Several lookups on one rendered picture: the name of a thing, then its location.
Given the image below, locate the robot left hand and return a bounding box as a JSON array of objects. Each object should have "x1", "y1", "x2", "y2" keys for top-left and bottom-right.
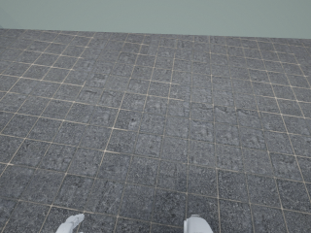
[{"x1": 55, "y1": 214, "x2": 85, "y2": 233}]

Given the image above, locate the robot right thigh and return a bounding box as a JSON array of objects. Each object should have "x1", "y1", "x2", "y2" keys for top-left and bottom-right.
[{"x1": 184, "y1": 216, "x2": 213, "y2": 233}]

